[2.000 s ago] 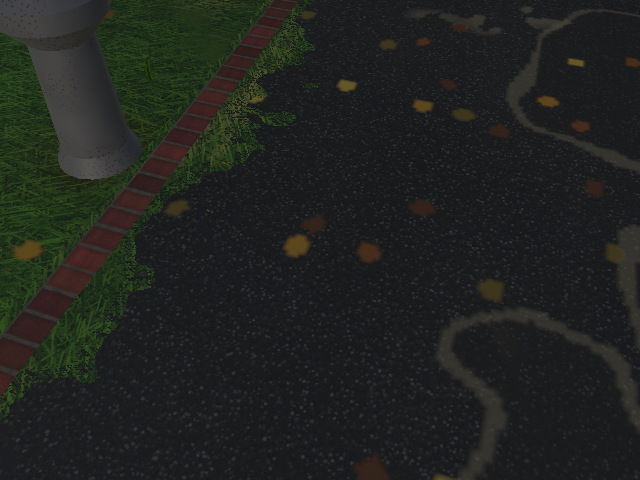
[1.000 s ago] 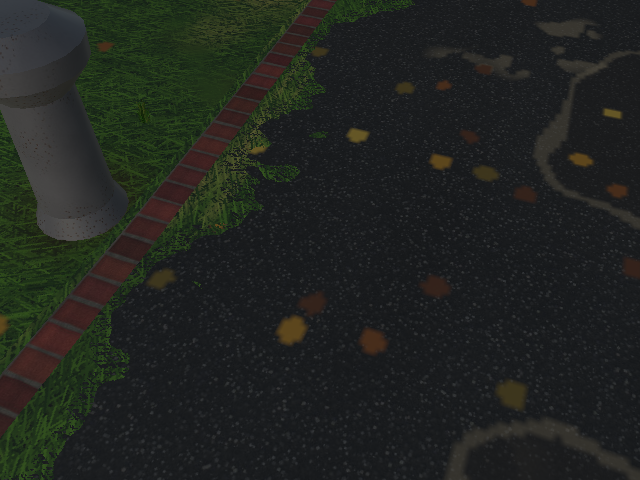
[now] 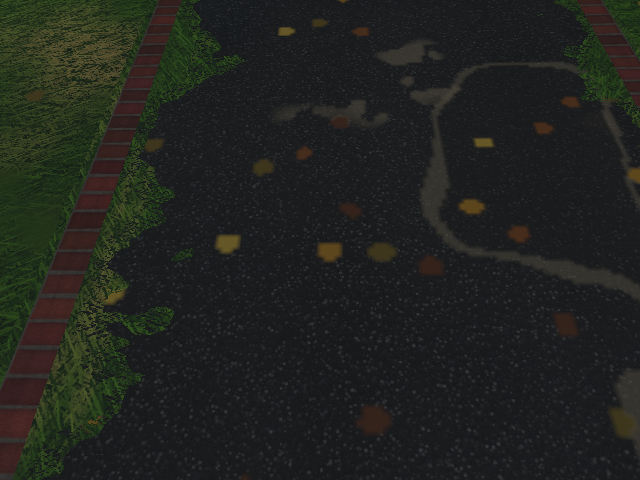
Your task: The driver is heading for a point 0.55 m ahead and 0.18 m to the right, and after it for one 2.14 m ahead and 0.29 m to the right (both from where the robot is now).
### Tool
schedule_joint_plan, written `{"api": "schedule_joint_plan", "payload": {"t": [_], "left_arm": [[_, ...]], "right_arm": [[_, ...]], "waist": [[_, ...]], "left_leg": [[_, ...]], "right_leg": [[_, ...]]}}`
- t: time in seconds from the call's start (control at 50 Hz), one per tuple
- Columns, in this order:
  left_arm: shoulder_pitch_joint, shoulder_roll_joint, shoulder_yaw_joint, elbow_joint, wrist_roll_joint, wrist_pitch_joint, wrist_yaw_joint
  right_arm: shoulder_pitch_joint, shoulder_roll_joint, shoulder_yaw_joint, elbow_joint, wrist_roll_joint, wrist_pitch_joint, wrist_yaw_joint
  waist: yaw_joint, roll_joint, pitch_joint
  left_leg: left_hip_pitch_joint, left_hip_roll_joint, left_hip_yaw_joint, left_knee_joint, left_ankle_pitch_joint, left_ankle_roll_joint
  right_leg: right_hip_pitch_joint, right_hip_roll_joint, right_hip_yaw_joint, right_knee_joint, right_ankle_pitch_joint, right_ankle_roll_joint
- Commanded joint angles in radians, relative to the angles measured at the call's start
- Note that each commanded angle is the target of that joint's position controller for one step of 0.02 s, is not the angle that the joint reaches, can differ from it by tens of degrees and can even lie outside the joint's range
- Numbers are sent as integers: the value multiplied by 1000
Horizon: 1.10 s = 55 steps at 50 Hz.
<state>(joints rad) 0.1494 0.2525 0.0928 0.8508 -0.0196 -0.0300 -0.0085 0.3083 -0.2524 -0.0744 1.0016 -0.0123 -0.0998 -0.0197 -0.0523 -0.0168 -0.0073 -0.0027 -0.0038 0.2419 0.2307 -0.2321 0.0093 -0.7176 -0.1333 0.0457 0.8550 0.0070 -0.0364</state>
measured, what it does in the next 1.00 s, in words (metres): walks ahead, turning right: right foot, then left foot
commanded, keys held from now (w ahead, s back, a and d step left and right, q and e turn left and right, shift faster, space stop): w+e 0.52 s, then w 0.06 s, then no key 0.42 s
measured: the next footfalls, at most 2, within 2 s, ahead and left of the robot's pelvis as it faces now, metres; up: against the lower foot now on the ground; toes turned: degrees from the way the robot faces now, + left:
right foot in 0.16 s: +0.25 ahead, -0.16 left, +0.00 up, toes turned -11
left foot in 0.66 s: +0.60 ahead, -0.05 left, +0.00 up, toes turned -23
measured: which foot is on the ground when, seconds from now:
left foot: down 0.00-0.18, up 0.20-0.64, down 0.66-1.00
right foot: up 0.00-0.14, down 0.16-0.66, up 0.68-1.00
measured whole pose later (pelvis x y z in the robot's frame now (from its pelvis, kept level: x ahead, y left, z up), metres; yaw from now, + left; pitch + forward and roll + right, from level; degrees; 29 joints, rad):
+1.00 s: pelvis +0.49 -0.10 +0.00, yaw -24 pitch +1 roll +1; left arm 0.17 0.25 0.05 0.76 0.00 0.02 0.04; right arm 0.16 -0.22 -0.03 0.91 -0.01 -0.06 0.02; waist -0.03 -0.03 0.05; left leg -0.28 -0.04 0.05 0.40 -0.14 0.05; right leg -0.40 -0.05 0.08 0.65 -0.27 0.04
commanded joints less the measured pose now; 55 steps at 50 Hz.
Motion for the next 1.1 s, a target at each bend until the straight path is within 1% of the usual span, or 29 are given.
{"api": "schedule_joint_plan", "payload": {"t": [0.02,0.1,0.14,0.16,0.18,0.2,0.22,0.24,0.26,0.28,0.3,0.38,0.48,0.6,0.64,0.66,0.68,0.7,0.72,0.74,0.76,0.8,0.84,0.9,0.94,1.02,1.06,1.08,1.1], "left_arm": [[-127,18,-11,-97,0,-12,-25],[-148,48,-7,-149,-4,-7,-46],[17,102,26,-124,-7,-7,-45],[201,177,67,-70,-11,-6,-33],[316,298,99,-48,-13,1,-12],[278,352,95,-84,-6,-18,-19],[300,248,64,-87,4,-33,-29],[265,200,50,-82,7,-43,-29],[183,164,38,-102,3,-47,-27],[111,128,26,-121,5,-46,-23],[80,110,18,-137,14,-47,-18],[129,159,28,-131,3,-57,8],[191,162,29,-116,0,-49,25],[243,148,26,-80,0,-36,35],[223,144,24,-86,7,-22,41],[204,128,16,-101,11,-20,40],[220,91,-1,-129,30,-22,40],[424,29,-20,-98,7,-30,33],[437,128,-5,-68,-6,-28,32],[305,173,8,-88,-12,-18,34],[213,173,7,-108,0,-7,41],[185,131,5,-127,17,14,45],[213,69,-9,-118,14,27,49],[184,51,-22,-119,19,34,56],[159,72,-18,-114,16,43,54],[98,72,-16,-111,30,55,50],[75,117,-12,-132,45,49,56],[49,180,3,-120,32,50,58],[53,133,0,-112,29,47,50]], "right_arm": [[-18,-170,-34,-62,11,0,-9],[-13,-204,-49,-68,32,25,-3],[-57,-225,-54,-83,41,41,-2],[-53,-205,-44,-92,38,45,-2],[-40,-121,-15,-128,-4,34,0],[-2,-36,14,-189,5,-10,12],[-146,-133,-5,-206,52,-47,22],[-187,-140,-7,-220,68,-62,26],[-177,-131,-7,-200,45,-65,17],[-163,-144,-17,-189,24,-56,11],[-146,-146,-22,-187,22,-40,15],[-216,-106,-18,-224,0,-6,12],[-391,-74,0,-279,11,-17,26],[-414,-120,-5,-307,13,-42,53],[-316,-147,-17,-283,-4,-54,52],[-220,-174,-27,-261,-22,-62,51],[-85,-231,-36,-249,-44,-64,49],[0,-256,-45,-211,-33,-46,57],[13,-193,-32,-213,6,-32,64],[-63,-143,-15,-232,15,-22,61],[-138,-108,3,-241,5,-12,58],[-201,-74,22,-228,-11,-9,57],[-228,-78,23,-207,-19,-8,56],[-227,-129,11,-185,-9,4,44],[-219,-142,10,-173,-1,20,38],[-231,-113,27,-160,11,47,35],[-180,-72,46,-143,-4,45,38],[-111,-75,41,-134,-5,44,40],[-141,-87,41,-128,-8,47,36]], "waist": [[-11,44,118],[5,77,107],[113,95,-6],[195,59,-109],[196,-151,-178],[104,-291,-332],[179,-114,-301],[159,-92,-191],[111,2,-131],[71,-2,-96],[45,-19,-81],[42,2,-28],[103,-67,24],[112,-97,37],[63,-118,-11],[17,-105,-93],[-18,11,-251],[34,330,-422],[13,233,-426],[-5,140,-266],[10,57,-172],[72,74,-101],[100,130,-96],[92,140,-155],[80,133,-161],[82,113,-63],[63,48,-43],[-4,-63,-30],[30,-66,-18]], "left_leg": [[-23,310,-85,-115,148,148],[78,334,-36,9,369,120],[57,303,19,282,759,86],[-59,253,45,536,764,46],[-374,186,40,896,200,-11],[-723,-18,-182,1172,-366,-48],[-836,23,-314,1219,-308,-17],[-887,63,-303,1170,-216,15],[-819,113,-312,1087,-134,22],[-734,143,-316,999,-87,17],[-667,158,-321,959,-59,11],[-668,123,-292,746,68,-47],[-599,43,-275,374,337,-51],[-548,29,-295,242,299,-2],[-423,-10,-249,195,272,39],[-252,18,-250,197,419,71],[62,192,-408,298,753,146],[392,435,-785,276,865,342],[359,433,-880,214,626,328],[217,388,-737,189,556,283],[63,336,-621,162,567,252],[-151,267,-498,116,640,228],[-235,215,-399,88,721,221],[-234,219,-357,84,750,230],[-237,224,-360,65,573,222],[-329,174,-369,47,20,156],[-378,119,-352,94,-116,74],[-382,44,-287,102,-147,44],[-318,25,-246,136,-115,23]], "right_leg": [[-32,-8,-47,-107,-2,-6],[42,43,-124,-184,-190,-56],[300,143,-199,-238,-218,-104],[581,202,-195,-284,-168,-144],[850,-21,166,-315,-143,-218],[1099,-209,762,-528,-384,-414],[1093,-209,736,-610,-350,-355],[1007,-179,582,-584,-260,-311],[854,-133,452,-571,-159,-275],[722,-96,357,-580,-71,-253],[642,-70,317,-604,-31,-246],[553,-30,232,-649,101,-250],[507,29,184,-643,-33,-188],[654,-41,271,-522,11,-156],[705,-8,259,-381,291,-116],[674,51,225,-239,370,-78],[487,126,187,33,124,-29],[183,273,137,391,-653,43],[111,228,211,504,-675,50],[59,195,183,521,-609,59],[80,157,140,467,-550,66],[206,85,110,317,-480,66],[308,82,56,136,-458,77],[413,80,24,-63,-348,88],[456,81,15,-137,-275,84],[565,98,-13,-373,-158,47],[634,7,84,-437,-23,7],[598,3,91,-401,-90,-21],[519,36,72,-414,-218,-14]]}}
Over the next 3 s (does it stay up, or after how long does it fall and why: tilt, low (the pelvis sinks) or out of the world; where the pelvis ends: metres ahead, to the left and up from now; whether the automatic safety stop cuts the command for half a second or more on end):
stays up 0.53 -0.13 -0.01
